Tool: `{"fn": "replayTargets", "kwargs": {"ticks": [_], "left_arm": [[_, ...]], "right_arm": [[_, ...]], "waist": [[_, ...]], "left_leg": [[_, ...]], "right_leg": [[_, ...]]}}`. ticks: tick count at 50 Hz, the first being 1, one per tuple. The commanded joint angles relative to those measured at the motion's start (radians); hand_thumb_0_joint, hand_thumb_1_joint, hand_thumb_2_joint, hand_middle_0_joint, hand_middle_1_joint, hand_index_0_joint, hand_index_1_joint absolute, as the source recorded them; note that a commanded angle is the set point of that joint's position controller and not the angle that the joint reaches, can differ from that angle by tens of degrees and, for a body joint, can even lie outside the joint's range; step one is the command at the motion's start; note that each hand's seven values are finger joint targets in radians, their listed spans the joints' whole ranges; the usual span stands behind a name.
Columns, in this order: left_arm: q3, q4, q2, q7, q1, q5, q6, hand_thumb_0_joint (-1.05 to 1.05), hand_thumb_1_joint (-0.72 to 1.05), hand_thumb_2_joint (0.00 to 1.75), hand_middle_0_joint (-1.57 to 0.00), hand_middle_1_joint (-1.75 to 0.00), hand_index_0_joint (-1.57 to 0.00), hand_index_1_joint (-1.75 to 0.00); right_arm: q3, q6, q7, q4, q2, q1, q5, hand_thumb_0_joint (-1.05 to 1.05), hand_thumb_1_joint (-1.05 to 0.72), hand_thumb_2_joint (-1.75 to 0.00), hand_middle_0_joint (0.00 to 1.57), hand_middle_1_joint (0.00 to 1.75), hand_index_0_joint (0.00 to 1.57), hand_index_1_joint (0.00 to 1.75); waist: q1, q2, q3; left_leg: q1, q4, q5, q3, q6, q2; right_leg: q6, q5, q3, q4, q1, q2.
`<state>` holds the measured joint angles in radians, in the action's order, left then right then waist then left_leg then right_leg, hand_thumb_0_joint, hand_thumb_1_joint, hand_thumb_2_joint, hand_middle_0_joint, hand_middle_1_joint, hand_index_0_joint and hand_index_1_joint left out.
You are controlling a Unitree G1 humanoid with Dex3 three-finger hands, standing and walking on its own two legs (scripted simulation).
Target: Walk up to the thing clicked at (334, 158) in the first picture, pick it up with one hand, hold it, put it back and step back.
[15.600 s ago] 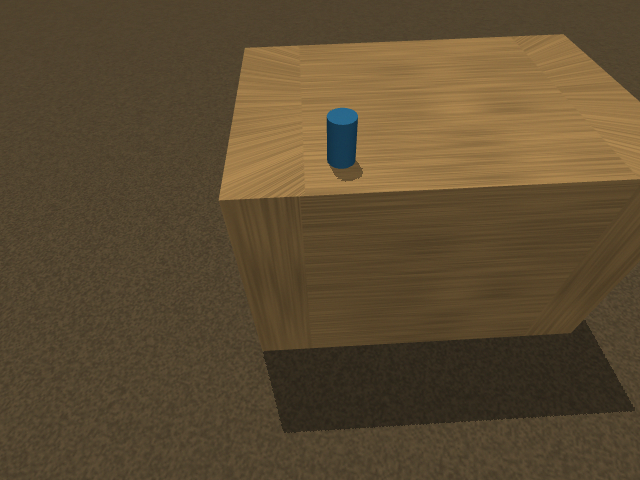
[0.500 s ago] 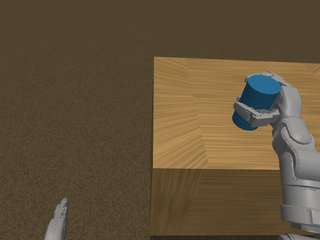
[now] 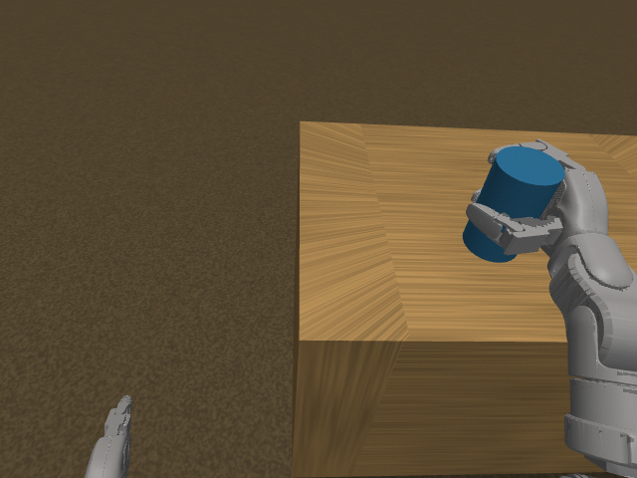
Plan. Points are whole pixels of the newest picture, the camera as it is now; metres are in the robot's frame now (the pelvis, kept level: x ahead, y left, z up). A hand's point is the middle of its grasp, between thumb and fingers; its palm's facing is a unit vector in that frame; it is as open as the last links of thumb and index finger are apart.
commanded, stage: hold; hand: right
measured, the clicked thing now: (508, 207) +0.34 -0.17 +0.22
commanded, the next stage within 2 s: none
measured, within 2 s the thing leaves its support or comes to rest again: neither
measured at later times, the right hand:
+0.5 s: hand (512, 204) +0.33 -0.17 +0.23, palm faces +0.14 +0.99 -0.02, open 9.2 cm
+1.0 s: hand (513, 205) +0.33 -0.16 +0.23, palm faces +0.13 +0.99 -0.02, open 9.2 cm
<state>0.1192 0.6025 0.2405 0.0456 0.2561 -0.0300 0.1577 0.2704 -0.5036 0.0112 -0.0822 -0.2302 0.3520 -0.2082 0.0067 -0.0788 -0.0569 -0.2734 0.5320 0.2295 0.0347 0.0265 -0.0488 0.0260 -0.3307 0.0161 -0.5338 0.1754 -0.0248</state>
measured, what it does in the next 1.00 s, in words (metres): stands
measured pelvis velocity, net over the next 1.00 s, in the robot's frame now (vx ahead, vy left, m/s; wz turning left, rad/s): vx -0.01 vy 0.00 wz -0.01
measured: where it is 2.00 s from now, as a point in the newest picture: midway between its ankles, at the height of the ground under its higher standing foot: outside the picture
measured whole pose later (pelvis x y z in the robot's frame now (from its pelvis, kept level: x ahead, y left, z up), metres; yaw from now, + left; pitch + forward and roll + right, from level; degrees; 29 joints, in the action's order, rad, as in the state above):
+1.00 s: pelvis -0.01 +0.00 +0.00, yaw +0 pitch -2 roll +0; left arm 0.11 0.65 0.24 0.04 0.24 -0.03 0.20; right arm 0.28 -0.59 0.02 -0.15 -0.24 0.34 -0.22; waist 0.01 -0.08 -0.06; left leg -0.27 0.53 0.22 0.04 0.02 -0.05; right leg 0.03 -0.32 0.02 -0.53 0.17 -0.02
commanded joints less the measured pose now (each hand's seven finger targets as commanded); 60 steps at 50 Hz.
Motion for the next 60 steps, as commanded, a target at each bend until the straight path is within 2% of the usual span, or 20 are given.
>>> {"fn": "replayTargets", "kwargs": {"ticks": [1,3,6,8,10,14,18,21,22,25,28,30,34,36,39,44,47,54,57,60], "left_arm": [[0.046,-0.172,0.135,0.001,-0.123,-0.002,0.062,0.0,-0.54,0.05,-0.04,-0.05,-0.04,-0.05],[0.003,-0.148,0.087,-0.007,-0.127,-0.006,0.064,0.0,-0.55,0.05,-0.04,-0.05,-0.04,-0.05],[0.053,-0.173,0.141,-0.002,-0.146,-0.003,0.07,0.0,-0.55,0.05,-0.04,-0.05,-0.04,-0.05],[0.036,-0.149,0.128,-0.005,-0.136,-0.003,0.069,0.0,-0.55,0.05,-0.04,-0.05,-0.04,-0.05],[0.05,-0.167,0.137,-0.001,-0.136,-0.002,0.073,0.0,-0.55,0.05,-0.04,-0.05,-0.04,-0.05],[0.026,-0.143,0.112,-0.005,-0.128,-0.002,0.076,0.0,-0.55,0.05,-0.04,-0.05,-0.04,-0.05],[0.053,-0.173,0.139,-0.001,-0.137,-0.003,0.081,0.0,-0.54,0.05,-0.04,-0.05,-0.04,-0.05],[0.035,-0.135,0.118,-0.001,-0.125,-0.002,0.078,0.0,-0.54,0.05,-0.04,-0.05,-0.04,-0.05],[0.001,-0.14,0.083,-0.006,-0.136,-0.004,0.078,0.0,-0.55,0.05,-0.04,-0.05,-0.04,-0.05],[0.043,-0.148,0.13,-0.001,-0.136,-0.003,0.079,0.0,-0.54,0.05,-0.04,-0.05,-0.05,-0.05],[0.006,-0.124,0.087,-0.006,-0.146,-0.003,0.076,0.0,-0.54,0.05,-0.05,-0.05,-0.04,-0.05],[0.039,-0.15,0.128,0.001,-0.164,-0.003,0.085,0.0,-0.54,0.05,-0.05,-0.05,-0.05,-0.05],[0.017,-0.122,0.102,-0.001,-0.132,-0.003,0.085,0.0,-0.54,0.05,-0.05,-0.05,-0.05,-0.05],[0.036,-0.139,0.122,0.004,-0.131,-0.001,0.087,0.0,-0.54,0.05,-0.05,-0.05,-0.05,-0.05],[0.048,-0.114,0.137,0.004,-0.133,-0.001,0.091,0.0,-0.54,0.05,-0.05,-0.05,-0.05,-0.05],[0.022,-0.119,0.11,0.001,-0.134,-0.002,0.091,0.0,-0.54,0.05,-0.05,-0.05,-0.05,-0.05],[0.009,-0.123,0.098,-0.001,-0.15,0.0,0.093,0.0,-0.54,0.05,-0.05,-0.05,-0.05,-0.05],[0.027,-0.159,0.119,0.002,-0.164,-0.002,0.095,0.0,-0.54,0.05,-0.04,-0.05,-0.05,-0.05],[0.027,-0.135,0.115,0.004,-0.135,-0.003,0.086,0.0,-0.54,0.05,-0.05,-0.05,-0.05,-0.05],[0.038,-0.144,0.128,0.006,-0.143,0.0,0.09,0.0,-0.55,0.05,-0.05,-0.05,-0.05,-0.05]], "right_arm": [[0.062,0.055,0.003,-0.249,-0.192,0.414,-0.009,0.0,-0.31,-1.31,1.31,1.43,1.35,1.43],[0.05,0.043,0.008,-0.244,-0.166,0.398,-0.015,0.0,-0.32,-1.3,1.31,1.43,1.35,1.43],[0.066,0.028,0.006,-0.264,-0.185,0.384,-0.015,0.0,-0.35,-1.3,1.32,1.43,1.35,1.43],[0.06,0.02,0.007,-0.267,-0.179,0.384,-0.016,0.0,-0.33,-1.31,1.31,1.43,1.35,1.43],[0.086,0.016,0.003,-0.258,-0.2,0.402,-0.016,0.0,-0.33,-1.3,1.31,1.43,1.35,1.43],[0.071,0.014,0.002,-0.266,-0.188,0.402,-0.018,0.0,-0.31,-1.31,1.31,1.43,1.35,1.43],[0.071,0.019,0.003,-0.292,-0.192,0.403,-0.015,0.0,-0.3,-1.31,1.32,1.44,1.35,1.44],[0.083,0.018,0.001,-0.293,-0.203,0.394,-0.015,0.0,-0.29,-1.3,1.3,1.43,1.34,1.43],[0.075,0.016,0.002,-0.296,-0.189,0.374,-0.017,0.0,-0.3,-1.3,1.3,1.42,1.34,1.42],[0.066,0.005,0.005,-0.29,-0.18,0.357,-0.018,0.0,-0.29,-1.3,1.3,1.42,1.34,1.42],[0.085,0.003,0.009,-0.309,-0.205,0.364,-0.017,0.0,-0.3,-1.31,1.31,1.44,1.35,1.44],[0.07,-0.006,0.009,-0.298,-0.181,0.365,-0.024,0.0,-0.3,-1.31,1.3,1.43,1.34,1.43],[0.075,-0.007,0.009,-0.293,-0.197,0.375,-0.021,0.0,-0.29,-1.32,1.31,1.44,1.35,1.44],[0.063,-0.008,0.009,-0.296,-0.18,0.379,-0.023,0.0,-0.29,-1.3,1.3,1.43,1.34,1.43],[0.077,-0.012,0.005,-0.286,-0.204,0.398,-0.019,0.0,-0.27,-1.31,1.31,1.44,1.34,1.44],[0.061,-0.015,0.009,-0.255,-0.176,0.363,-0.022,0.0,-0.28,-1.31,1.3,1.43,1.34,1.43],[0.078,-0.013,0.007,-0.301,-0.202,0.396,-0.019,0.0,-0.26,-1.3,1.29,1.42,1.33,1.42],[0.085,-0.012,0.001,-0.322,-0.199,0.369,-0.022,0.0,-0.26,-1.31,1.3,1.43,1.34,1.43],[0.056,-0.01,0.002,-0.296,-0.169,0.354,-0.02,0.0,-0.27,-1.31,1.31,1.43,1.34,1.43],[0.083,-0.005,-0.002,-0.324,-0.199,0.358,-0.017,0.0,-0.26,-1.3,1.29,1.43,1.33,1.43]], "waist": [[0.006,0.069,-0.188],[0.014,0.065,-0.155],[0.007,0.09,-0.191],[0.006,0.092,-0.14],[0.004,0.104,-0.173],[0.007,0.09,-0.152],[0.002,0.094,-0.202],[0.013,0.072,-0.193],[0.022,0.072,-0.174],[0.004,0.075,-0.185],[0.021,0.079,-0.158],[-0.002,0.096,-0.154],[0.002,0.073,-0.16],[-0.005,0.103,-0.174],[-0.001,0.072,-0.162],[0.001,0.101,-0.144],[0.01,0.071,-0.169],[0.02,0.071,-0.206],[0.003,0.091,-0.172],[0.011,0.075,-0.188]], "left_leg": [[0.106,-0.066,-0.17,0.054,-0.015,0.039],[0.1,-0.072,-0.15,0.053,-0.016,0.039],[0.115,-0.076,-0.169,0.053,-0.01,0.035],[0.092,-0.084,-0.12,0.052,-0.01,0.036],[0.102,-0.089,-0.135,0.049,-0.008,0.032],[0.099,-0.086,-0.138,0.049,-0.009,0.032],[0.115,-0.074,-0.167,0.049,-0.009,0.033],[0.115,-0.075,-0.173,0.047,-0.013,0.031],[0.119,-0.075,-0.166,0.048,-0.011,0.03],[0.112,-0.074,-0.173,0.049,-0.012,0.036],[0.112,-0.085,-0.142,0.048,-0.008,0.029],[0.1,-0.091,-0.113,0.046,-0.006,0.033],[0.098,-0.08,-0.137,0.05,-0.01,0.034],[0.1,-0.081,-0.146,0.049,-0.006,0.032],[0.09,-0.081,-0.132,0.049,-0.011,0.032],[0.092,-0.086,-0.116,0.052,-0.008,0.032],[0.104,-0.09,-0.097,0.045,-0.01,0.027],[0.124,-0.076,-0.151,0.048,-0.013,0.032],[0.106,-0.073,-0.174,0.05,-0.011,0.034],[0.114,-0.076,-0.149,0.049,-0.012,0.033]], "right_leg": [[-0.019,0.262,-0.009,0.086,-0.007,0.021],[-0.02,0.244,-0.01,0.091,0.003,0.02],[-0.025,0.243,-0.015,0.083,-0.01,0.028],[-0.027,0.191,-0.015,0.096,0.008,0.028],[-0.032,0.199,-0.016,0.087,-0.005,0.033],[-0.031,0.202,-0.016,0.089,0.012,0.034],[-0.028,0.234,-0.015,0.082,-0.02,0.031],[-0.025,0.244,-0.016,0.081,-0.012,0.033],[-0.025,0.24,-0.016,0.078,0.005,0.035],[-0.023,0.252,-0.014,0.083,-0.013,0.028],[-0.03,0.207,-0.017,0.082,0.015,0.037],[-0.032,0.174,-0.017,0.09,0.008,0.034],[-0.027,0.204,-0.012,0.086,0.0,0.031],[-0.032,0.209,-0.014,0.081,-0.011,0.033],[-0.028,0.197,-0.012,0.088,-0.005,0.034],[-0.031,0.18,-0.012,0.086,0.014,0.036],[-0.032,0.161,-0.017,0.087,0.016,0.04],[-0.025,0.224,-0.012,0.081,-0.007,0.032],[-0.026,0.243,-0.012,0.078,-0.007,0.03],[-0.025,0.221,-0.013,0.08,-0.007,0.032]]}}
